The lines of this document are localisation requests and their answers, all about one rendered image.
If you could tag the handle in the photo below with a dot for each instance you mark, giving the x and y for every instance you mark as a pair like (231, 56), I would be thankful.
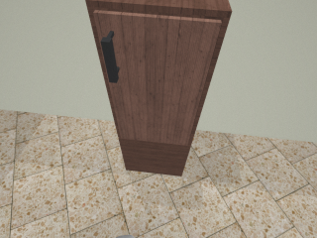
(109, 57)

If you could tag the cupboard door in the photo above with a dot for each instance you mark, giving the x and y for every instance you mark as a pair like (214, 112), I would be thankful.
(163, 64)

